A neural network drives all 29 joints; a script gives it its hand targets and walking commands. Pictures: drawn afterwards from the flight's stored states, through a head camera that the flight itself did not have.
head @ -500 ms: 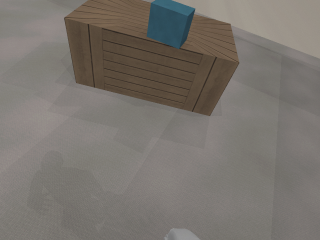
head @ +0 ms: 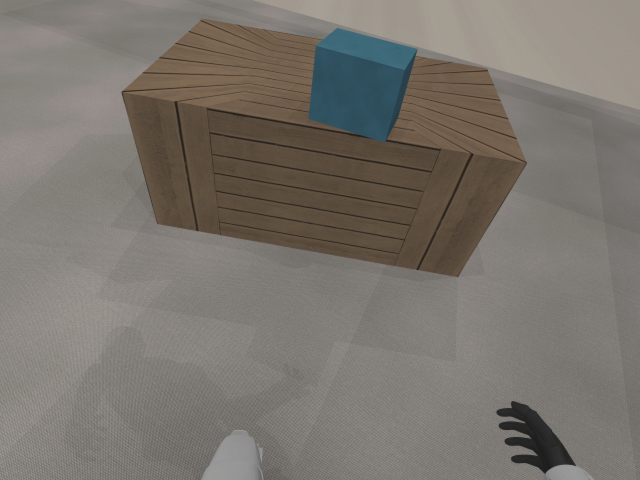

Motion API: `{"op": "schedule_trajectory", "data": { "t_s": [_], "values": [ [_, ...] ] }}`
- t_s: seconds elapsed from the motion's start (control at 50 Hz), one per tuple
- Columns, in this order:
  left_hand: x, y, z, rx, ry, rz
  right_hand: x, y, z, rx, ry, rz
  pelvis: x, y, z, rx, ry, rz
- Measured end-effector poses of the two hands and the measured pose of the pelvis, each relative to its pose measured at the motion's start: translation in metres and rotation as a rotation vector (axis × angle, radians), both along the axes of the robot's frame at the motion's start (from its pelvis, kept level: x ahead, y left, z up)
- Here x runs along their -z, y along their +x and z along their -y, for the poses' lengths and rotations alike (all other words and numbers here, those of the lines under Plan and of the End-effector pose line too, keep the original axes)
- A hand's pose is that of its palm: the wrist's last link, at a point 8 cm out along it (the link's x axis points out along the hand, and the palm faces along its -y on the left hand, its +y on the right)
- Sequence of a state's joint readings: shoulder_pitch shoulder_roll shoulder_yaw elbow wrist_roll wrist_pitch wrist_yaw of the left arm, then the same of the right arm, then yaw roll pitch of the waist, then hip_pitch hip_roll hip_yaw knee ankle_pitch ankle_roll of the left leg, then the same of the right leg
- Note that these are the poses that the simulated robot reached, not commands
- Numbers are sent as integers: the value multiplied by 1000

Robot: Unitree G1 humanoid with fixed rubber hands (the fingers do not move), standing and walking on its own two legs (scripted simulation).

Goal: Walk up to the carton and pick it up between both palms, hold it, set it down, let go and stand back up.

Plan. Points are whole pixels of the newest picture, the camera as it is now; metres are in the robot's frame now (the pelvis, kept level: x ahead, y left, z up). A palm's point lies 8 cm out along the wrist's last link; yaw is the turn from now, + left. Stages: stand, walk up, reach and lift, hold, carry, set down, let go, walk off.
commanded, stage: walk up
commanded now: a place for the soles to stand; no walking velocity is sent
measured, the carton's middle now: (361, 85) +1.21 -0.08 -0.05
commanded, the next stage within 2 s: none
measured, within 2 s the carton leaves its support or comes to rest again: neither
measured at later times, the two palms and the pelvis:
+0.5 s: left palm (31, 422) +0.19 +0.39 -0.12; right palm (502, 418) +0.21 -0.23 -0.01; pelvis +0.16 +0.09 +0.03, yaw -1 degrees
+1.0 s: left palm (165, 355) +0.29 +0.24 -0.10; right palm (578, 389) +0.29 -0.40 -0.08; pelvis +0.24 -0.07 +0.00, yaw -4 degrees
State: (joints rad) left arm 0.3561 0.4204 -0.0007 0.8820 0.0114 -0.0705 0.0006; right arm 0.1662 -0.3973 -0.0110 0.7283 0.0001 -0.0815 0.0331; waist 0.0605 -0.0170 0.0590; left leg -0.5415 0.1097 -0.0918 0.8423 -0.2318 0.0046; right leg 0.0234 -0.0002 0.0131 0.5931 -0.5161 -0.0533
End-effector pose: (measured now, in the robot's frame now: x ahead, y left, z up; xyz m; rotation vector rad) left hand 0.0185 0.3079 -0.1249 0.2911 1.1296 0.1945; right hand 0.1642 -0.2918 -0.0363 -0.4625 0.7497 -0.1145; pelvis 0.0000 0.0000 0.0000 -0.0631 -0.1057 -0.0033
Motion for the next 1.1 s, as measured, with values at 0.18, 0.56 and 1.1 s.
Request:
{"op": "schedule_trajectory", "data": {
  "t_s": [0.18, 0.56, 1.1],
  "values": [
    [22, 110, -57, 116, -72, -46, 11, -12, -47, 189, -51, -219, 0, 83, -68, 48, -20, -45],
    [-11, 187, -75, 87, -73, -113, -18, 53, -56, 219, -85, -225, -32, 169, -82, 31, 22, -56],
    [-50, 302, 78, 158, 91, -6, 43, 125, 130, 242, 18, -233, -11, 254, 88, 101, 107, 31]
  ]
}}
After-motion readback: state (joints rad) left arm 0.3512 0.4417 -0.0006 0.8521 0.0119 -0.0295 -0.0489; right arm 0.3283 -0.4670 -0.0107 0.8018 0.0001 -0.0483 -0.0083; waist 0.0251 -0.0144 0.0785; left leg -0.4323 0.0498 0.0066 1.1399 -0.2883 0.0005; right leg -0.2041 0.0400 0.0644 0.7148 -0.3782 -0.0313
